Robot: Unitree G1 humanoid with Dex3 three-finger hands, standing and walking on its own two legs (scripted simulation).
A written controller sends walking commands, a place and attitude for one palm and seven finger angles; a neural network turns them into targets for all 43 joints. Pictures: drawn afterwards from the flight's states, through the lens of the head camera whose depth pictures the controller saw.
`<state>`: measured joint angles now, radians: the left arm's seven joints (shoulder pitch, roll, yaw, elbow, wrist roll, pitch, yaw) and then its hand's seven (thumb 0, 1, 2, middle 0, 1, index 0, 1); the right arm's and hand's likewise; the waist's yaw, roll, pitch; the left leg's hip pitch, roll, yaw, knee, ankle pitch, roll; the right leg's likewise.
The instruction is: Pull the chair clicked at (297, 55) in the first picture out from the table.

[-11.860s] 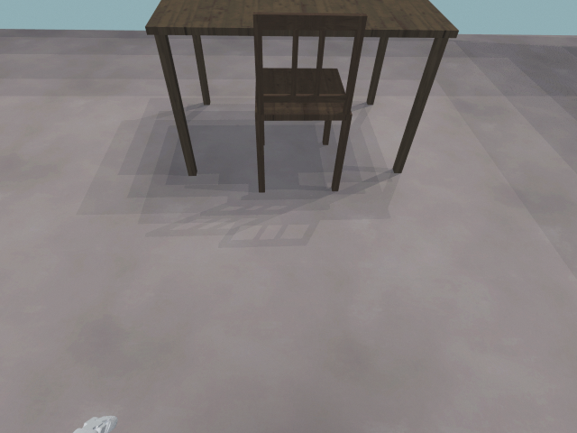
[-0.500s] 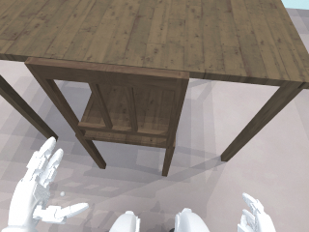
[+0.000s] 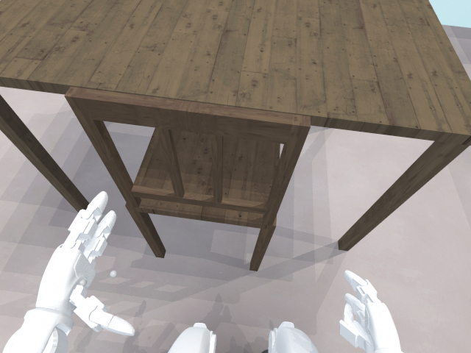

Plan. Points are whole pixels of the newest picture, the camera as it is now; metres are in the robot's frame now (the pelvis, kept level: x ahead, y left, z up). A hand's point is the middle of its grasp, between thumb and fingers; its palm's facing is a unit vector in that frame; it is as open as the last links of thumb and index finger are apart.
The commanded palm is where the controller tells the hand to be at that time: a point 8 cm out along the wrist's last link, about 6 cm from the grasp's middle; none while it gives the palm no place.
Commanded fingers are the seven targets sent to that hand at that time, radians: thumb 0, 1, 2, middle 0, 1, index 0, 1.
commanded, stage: raise the hand toward the chair's back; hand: left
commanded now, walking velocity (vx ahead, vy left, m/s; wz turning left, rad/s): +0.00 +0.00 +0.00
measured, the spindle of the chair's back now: (173, 165) +0.47 +0.16 -0.03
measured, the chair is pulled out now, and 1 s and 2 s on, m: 0.00 0.00 0.00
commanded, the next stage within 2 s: aim the fingers beside a spindle in 0.60 s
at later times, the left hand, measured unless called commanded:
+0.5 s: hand (113, 257) +0.25 +0.20 +0.05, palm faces -0.04 -1.00 -0.07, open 16.9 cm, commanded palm +0.22 +0.25 +0.05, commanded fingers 0.00 -0.50 0.30 -0.06 -0.08 -0.06 -0.08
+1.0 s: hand (136, 253) +0.26 +0.17 +0.04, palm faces -0.08 -1.00 -0.05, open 16.9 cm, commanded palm +0.24 +0.23 +0.04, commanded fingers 0.00 -0.50 0.30 -0.06 -0.08 -0.06 -0.08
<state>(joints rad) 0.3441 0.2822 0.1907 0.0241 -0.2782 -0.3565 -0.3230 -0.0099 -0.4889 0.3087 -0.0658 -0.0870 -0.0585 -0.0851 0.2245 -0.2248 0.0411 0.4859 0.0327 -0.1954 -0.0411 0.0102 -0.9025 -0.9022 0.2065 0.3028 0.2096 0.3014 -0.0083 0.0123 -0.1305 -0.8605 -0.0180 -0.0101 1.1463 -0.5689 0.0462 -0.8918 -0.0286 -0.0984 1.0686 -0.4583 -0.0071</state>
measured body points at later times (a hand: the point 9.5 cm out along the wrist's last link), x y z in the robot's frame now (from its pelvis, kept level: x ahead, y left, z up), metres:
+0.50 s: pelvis +0.00 -0.01 +0.00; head +0.08 +0.01 +0.45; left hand +0.24 +0.25 +0.05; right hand +0.17 -0.25 -0.07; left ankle -0.01 +0.08 -0.66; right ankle +0.03 -0.12 -0.66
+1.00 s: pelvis +0.01 -0.02 +0.00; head +0.09 -0.01 +0.44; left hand +0.26 +0.23 +0.04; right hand +0.18 -0.27 -0.08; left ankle -0.01 +0.08 -0.66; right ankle +0.03 -0.12 -0.66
